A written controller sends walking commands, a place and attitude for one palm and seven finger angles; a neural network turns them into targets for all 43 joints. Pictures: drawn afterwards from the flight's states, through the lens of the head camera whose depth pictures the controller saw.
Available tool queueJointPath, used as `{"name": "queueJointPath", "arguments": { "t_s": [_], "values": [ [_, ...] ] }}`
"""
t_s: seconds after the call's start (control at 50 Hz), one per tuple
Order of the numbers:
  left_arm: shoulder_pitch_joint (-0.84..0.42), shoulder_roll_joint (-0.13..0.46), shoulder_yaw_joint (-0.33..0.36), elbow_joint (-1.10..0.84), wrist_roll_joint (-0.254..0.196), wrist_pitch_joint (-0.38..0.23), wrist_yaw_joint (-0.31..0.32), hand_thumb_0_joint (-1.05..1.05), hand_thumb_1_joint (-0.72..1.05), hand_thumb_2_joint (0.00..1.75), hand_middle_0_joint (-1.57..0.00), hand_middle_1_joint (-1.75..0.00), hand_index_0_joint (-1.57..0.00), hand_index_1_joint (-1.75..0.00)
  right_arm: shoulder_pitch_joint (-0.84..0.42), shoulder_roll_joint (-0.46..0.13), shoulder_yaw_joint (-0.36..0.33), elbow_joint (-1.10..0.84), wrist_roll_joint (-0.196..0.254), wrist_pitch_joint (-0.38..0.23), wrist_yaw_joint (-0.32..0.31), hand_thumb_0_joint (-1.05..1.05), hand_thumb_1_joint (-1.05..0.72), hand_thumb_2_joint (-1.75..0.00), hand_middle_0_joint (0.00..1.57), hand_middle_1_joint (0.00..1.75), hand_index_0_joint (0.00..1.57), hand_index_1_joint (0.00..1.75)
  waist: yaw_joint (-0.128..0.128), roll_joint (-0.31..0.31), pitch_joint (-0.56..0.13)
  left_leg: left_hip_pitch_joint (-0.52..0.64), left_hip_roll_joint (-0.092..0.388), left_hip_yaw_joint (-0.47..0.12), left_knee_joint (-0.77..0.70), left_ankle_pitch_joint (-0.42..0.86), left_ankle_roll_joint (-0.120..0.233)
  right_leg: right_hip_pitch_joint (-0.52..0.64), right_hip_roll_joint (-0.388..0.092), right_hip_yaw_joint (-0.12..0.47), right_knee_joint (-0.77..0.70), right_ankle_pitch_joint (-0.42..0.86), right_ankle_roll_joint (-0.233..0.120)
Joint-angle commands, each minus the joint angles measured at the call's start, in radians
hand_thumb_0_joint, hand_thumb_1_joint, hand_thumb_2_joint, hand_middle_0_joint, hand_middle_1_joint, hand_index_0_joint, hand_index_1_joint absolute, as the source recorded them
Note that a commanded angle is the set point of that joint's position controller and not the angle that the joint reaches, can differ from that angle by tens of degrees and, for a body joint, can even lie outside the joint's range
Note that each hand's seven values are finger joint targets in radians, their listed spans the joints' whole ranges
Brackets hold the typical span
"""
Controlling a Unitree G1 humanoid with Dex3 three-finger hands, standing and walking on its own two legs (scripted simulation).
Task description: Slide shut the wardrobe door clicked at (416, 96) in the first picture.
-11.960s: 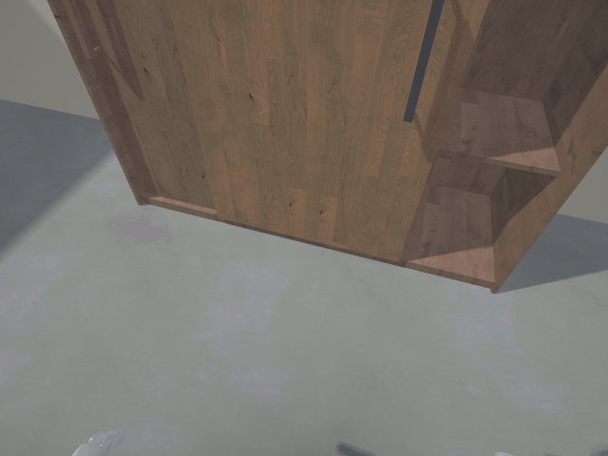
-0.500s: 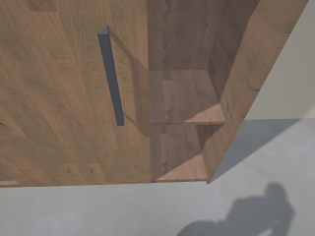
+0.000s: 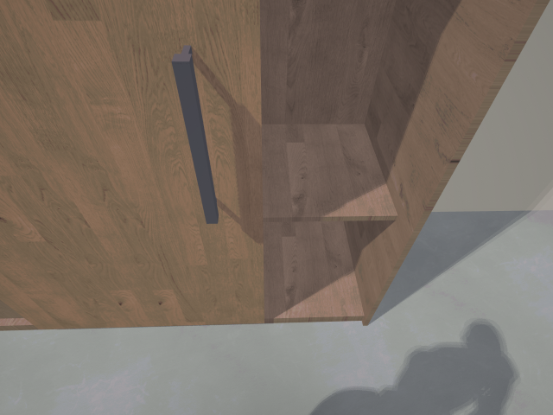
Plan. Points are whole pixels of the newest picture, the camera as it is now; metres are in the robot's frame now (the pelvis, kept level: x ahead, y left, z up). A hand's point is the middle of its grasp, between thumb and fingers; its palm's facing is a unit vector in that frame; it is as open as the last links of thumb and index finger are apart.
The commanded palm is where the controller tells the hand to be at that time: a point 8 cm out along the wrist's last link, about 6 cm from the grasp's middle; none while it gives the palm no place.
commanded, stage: look again from close up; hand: left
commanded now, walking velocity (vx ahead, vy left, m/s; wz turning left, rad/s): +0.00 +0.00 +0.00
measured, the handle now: (201, 149) +0.51 +0.17 +0.10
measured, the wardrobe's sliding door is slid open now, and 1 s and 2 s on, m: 0.37 0.37 0.37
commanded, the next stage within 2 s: raise the hand with hooked fingers in 0.14 s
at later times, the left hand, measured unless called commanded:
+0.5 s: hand (167, 353) +0.20 +0.17 -0.01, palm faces +0.18 -0.98 -0.11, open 7.7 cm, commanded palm +0.11 +0.22 -0.04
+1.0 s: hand (146, 366) +0.18 +0.19 +0.01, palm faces +0.03 -1.00 -0.09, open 10.6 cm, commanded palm +0.13 +0.26 +0.03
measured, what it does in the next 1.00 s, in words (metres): lowers itself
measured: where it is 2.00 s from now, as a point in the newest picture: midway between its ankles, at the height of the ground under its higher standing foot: outside the picture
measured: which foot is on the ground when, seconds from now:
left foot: down 0.00-1.00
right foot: down 0.00-1.00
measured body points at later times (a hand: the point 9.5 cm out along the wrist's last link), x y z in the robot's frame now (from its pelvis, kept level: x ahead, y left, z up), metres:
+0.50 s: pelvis -0.02 +0.00 -0.02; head +0.00 -0.02 +0.43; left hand +0.19 +0.22 +0.00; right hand +0.10 -0.28 -0.12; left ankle -0.05 +0.11 -0.74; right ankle +0.00 -0.09 -0.74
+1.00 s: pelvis -0.05 -0.03 -0.06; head +0.00 -0.03 +0.38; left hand +0.17 +0.24 +0.02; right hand +0.15 -0.21 -0.16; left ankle -0.05 +0.11 -0.74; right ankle +0.00 -0.09 -0.74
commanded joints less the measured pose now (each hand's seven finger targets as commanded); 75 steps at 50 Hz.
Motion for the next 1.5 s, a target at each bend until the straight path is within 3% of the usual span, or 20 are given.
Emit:
{"name": "queueJointPath", "arguments": {
  "t_s": [0.0, 0.2, 0.22, 0.24, 0.26, 0.32, 0.4, 0.48, 0.54, 0.58, 0.66, 0.78, 0.84, 0.92, 0.98, 1.02, 1.16, 1.26, 1.36, 1.48],
  "values": [
    [0.085, 0.078, 0.018, -0.020, 0.001, -0.015, 0.007, 0.00, 0.90, 0.90, -0.20, -0.30, -0.20, -0.30, 0.096, -0.084, -0.017, -0.006, 0.006, -0.010, -0.006, 0.00, -0.90, -0.90, 0.20, 0.30, 0.20, 0.30, -0.006, -0.005, 0.045, -0.087, 0.103, -0.096, -0.072, 0.172, 0.024, 0.041, -0.123, 0.133, -0.066, 0.223, -0.012],
    [0.088, 0.076, 0.017, -0.016, 0.000, -0.013, 0.007, 0.00, 0.90, 0.90, -0.20, -0.30, -0.20, -0.30, 0.098, -0.081, -0.016, -0.001, 0.005, -0.009, -0.006, 0.00, -0.90, -0.90, 0.20, 0.30, 0.20, 0.30, -0.005, 0.012, 0.065, -0.087, 0.104, -0.098, -0.080, 0.159, 0.024, 0.024, -0.119, 0.134, -0.071, 0.188, -0.014],
    [0.062, 0.223, 0.001, -0.085, 0.003, -0.026, 0.005, 0.00, 0.90, 0.90, -0.20, -0.30, -0.20, -0.30, -0.012, -0.174, -0.037, -0.128, 0.004, 0.014, 0.010, 0.00, -0.90, -0.90, 0.20, 0.30, 0.20, 0.30, -0.022, -0.005, 0.215, -0.171, 0.045, -0.127, -0.072, 0.121, 0.018, -0.066, -0.081, 0.121, -0.051, 0.082, -0.002],
    [-0.680, 0.338, 0.099, -1.537, -0.220, -0.172, 0.026, 0.00, 0.88, 0.89, -0.20, -0.32, -0.20, -0.32, -0.089, -0.331, -0.036, -0.492, 0.059, -0.163, -0.031, 0.00, -0.90, -0.90, 0.20, 0.30, 0.20, 0.30, -0.127, 0.282, -0.282, 0.011, -0.006, -0.017, -0.022, 0.239, 0.032, -0.011, -0.021, 0.102, -0.042, 0.149, 0.011],
    [-0.324, 0.260, 0.067, -1.357, -0.149, -0.072, 0.073, 0.00, 0.85, 0.88, -0.20, -0.33, -0.20, -0.33, -0.088, -0.270, -0.026, -0.432, 0.058, -0.254, -0.052, 0.00, -0.90, -0.90, 0.20, 0.30, 0.20, 0.30, -0.067, 0.336, -0.275, 0.057, 0.017, -0.019, -0.045, 0.356, 0.001, 0.019, -0.014, 0.058, 0.053, 0.109, -0.007],
    [0.048, -0.045, -0.076, -1.052, -0.158, 0.086, 0.093, 0.00, 0.78, 0.85, -0.21, -0.37, -0.21, -0.37, -0.053, -0.247, -0.063, -0.372, 0.087, -0.297, -0.055, 0.00, -0.90, -0.90, 0.20, 0.30, 0.20, 0.30, -0.074, -0.012, -0.047, -0.147, 0.042, -0.075, 0.007, 0.302, 0.018, -0.086, -0.019, -0.012, 0.024, 0.110, 0.016],
    [0.022, 0.043, -0.015, -1.234, -0.150, -0.075, 0.078, 0.00, 0.69, 0.81, -0.22, -0.43, -0.22, -0.43, -0.044, -0.281, -0.096, -0.474, 0.026, -0.392, -0.057, 0.00, -0.90, -0.90, 0.20, 0.30, 0.20, 0.30, -0.087, -0.236, -0.113, -0.275, 0.000, -0.112, 0.163, 0.156, 0.031, -0.199, -0.029, -0.011, 0.121, 0.035, 0.048],
    [0.364, 0.021, 0.100, -1.111, -0.221, -0.276, -0.054, 0.00, 0.60, 0.77, -0.22, -0.50, -0.22, -0.50, -0.119, -0.257, -0.123, -0.548, 0.010, -0.392, 0.020, 0.00, -0.90, -0.90, 0.20, 0.30, 0.20, 0.30, 0.046, -0.194, -0.168, -0.463, -0.008, -0.089, 0.302, 0.139, -0.018, -0.206, -0.048, 0.010, 0.284, 0.110, 0.033],
    [0.346, 0.098, 0.229, -1.115, -0.252, -0.486, -0.172, 0.00, 0.53, 0.74, -0.23, -0.54, -0.23, -0.54, -0.176, -0.254, -0.131, -0.605, 0.008, -0.344, 0.071, 0.00, -0.90, -0.90, 0.20, 0.30, 0.20, 0.30, 0.087, -0.043, -0.172, -0.618, -0.032, -0.065, 0.415, 0.099, -0.038, -0.260, -0.054, 0.041, 0.426, 0.155, 0.006],
    [0.315, 0.180, 0.260, -1.190, -0.192, -0.476, -0.167, 0.00, 0.48, 0.72, -0.23, -0.57, -0.23, -0.57, -0.214, -0.261, -0.134, -0.679, 0.002, -0.306, 0.076, 0.00, -0.90, -0.90, 0.20, 0.30, 0.20, 0.30, 0.107, 0.092, -0.196, -0.643, -0.045, -0.031, 0.431, 0.047, -0.021, -0.273, -0.051, 0.062, 0.437, 0.072, -0.009],
    [0.071, 0.217, 0.254, -1.445, -0.192, -0.417, -0.107, 0.00, 0.39, 0.68, -0.24, -0.63, -0.24, -0.63, -0.180, -0.250, -0.120, -0.762, 0.012, -0.268, 0.048, 0.00, -0.90, -0.90, 0.20, 0.30, 0.20, 0.30, 0.034, 0.060, -0.279, -0.624, -0.040, -0.061, 0.474, -0.042, 0.009, -0.286, -0.049, 0.138, 0.377, -0.097, 0.016],
    [-0.200, 0.199, 0.174, -1.566, -0.302, -0.558, -0.200, 0.00, 0.25, 0.62, -0.25, -0.72, -0.25, -0.72, -0.160, -0.261, -0.083, -0.673, 0.031, -0.363, -0.012, 0.00, -0.90, -0.90, 0.20, 0.30, 0.20, 0.30, -0.087, 0.036, -0.283, -0.634, -0.010, -0.125, 0.568, -0.110, 0.015, -0.381, -0.040, 0.178, 0.330, -0.238, 0.041],
    [-0.187, 0.244, 0.172, -1.416, -0.309, -0.473, -0.293, 0.00, 0.18, 0.59, -0.25, -0.76, -0.25, -0.76, -0.138, -0.282, -0.067, -0.642, 0.054, -0.382, -0.033, 0.00, -0.90, -0.90, 0.20, 0.30, 0.20, 0.30, -0.100, 0.021, -0.250, -0.635, -0.005, -0.131, 0.544, -0.158, 0.014, -0.373, -0.044, 0.176, 0.291, -0.312, 0.044],
    [-0.078, 0.390, 0.368, -1.216, -0.311, -0.216, -0.332, 0.00, 0.08, 0.55, -0.26, -0.82, -0.26, -0.82, -0.178, -0.291, -0.054, -0.664, 0.066, -0.336, -0.055, 0.00, -0.90, -0.90, 0.20, 0.30, 0.20, 0.30, -0.002, -0.046, -0.278, -0.637, -0.021, -0.127, 0.474, -0.122, 0.007, -0.204, -0.082, 0.217, 0.220, -0.329, 0.060],
    [-0.049, 0.379, 0.455, -1.326, -0.359, -0.121, -0.287, 0.00, 0.01, 0.52, -0.26, -0.87, -0.26, -0.87, -0.212, -0.256, -0.045, -0.699, 0.063, -0.315, -0.056, 0.00, -0.90, -0.90, 0.20, 0.30, 0.20, 0.30, 0.060, -0.019, -0.348, -0.574, -0.028, -0.125, 0.428, -0.029, -0.010, -0.084, -0.113, 0.215, 0.211, -0.163, 0.071],
    [-0.041, 0.388, 0.519, -1.391, -0.381, -0.139, -0.228, 0.00, -0.03, 0.50, -0.27, -0.90, -0.27, -0.90, -0.218, -0.245, -0.045, -0.695, 0.059, -0.319, -0.053, 0.00, -0.90, -0.90, 0.20, 0.30, 0.20, 0.30, 0.075, -0.018, -0.355, -0.537, -0.025, -0.129, 0.397, 0.028, -0.016, -0.059, -0.092, 0.169, 0.225, -0.061, 0.066],
    [-0.099, 0.301, 0.347, -1.393, -0.325, -0.295, -0.233, 0.00, -0.20, 0.43, -0.28, -1.00, -0.28, -1.00, -0.151, -0.281, -0.062, -0.641, 0.050, -0.371, -0.027, 0.00, -0.90, -0.90, 0.20, 0.30, 0.20, 0.30, -0.010, 0.029, -0.184, -0.443, -0.013, -0.128, 0.315, 0.058, -0.006, -0.179, -0.034, 0.077, 0.228, 0.007, 0.045],
    [-0.188, 0.390, 0.398, -1.367, -0.341, -0.237, -0.294, 0.00, -0.31, 0.38, -0.29, -1.08, -0.29, -1.08, -0.154, -0.305, -0.063, -0.646, 0.068, -0.377, -0.052, 0.00, -0.90, -0.90, 0.20, 0.30, 0.20, 0.30, -0.001, 0.044, -0.197, -0.390, -0.019, -0.128, 0.266, 0.005, 0.002, -0.143, -0.032, 0.072, 0.171, -0.091, 0.041],
    [-0.259, 0.438, 0.484, -1.438, -0.363, -0.232, -0.266, 0.00, -0.43, 0.33, -0.29, -1.15, -0.29, -1.15, -0.156, -0.292, -0.052, -0.638, 0.057, -0.382, -0.058, 0.00, -0.90, -0.90, 0.20, 0.30, 0.20, 0.30, 0.034, 0.098, -0.308, -0.270, -0.019, -0.138, 0.219, 0.193, -0.007, -0.041, -0.012, 0.012, 0.192, 0.137, 0.030],
    [-0.321, 0.418, 0.438, -1.288, -0.364, -0.144, -0.323, 0.00, -0.50, 0.30, -0.30, -1.20, -0.30, -1.20, -0.168, -0.298, -0.039, -0.621, 0.072, -0.362, -0.055, 0.00, -0.90, -0.90, 0.20, 0.30, 0.20, 0.30, 0.020, 0.098, -0.178, -0.246, -0.010, -0.134, 0.166, 0.222, -0.016, -0.045, -0.001, -0.004, 0.140, 0.179, 0.028]
  ]
}}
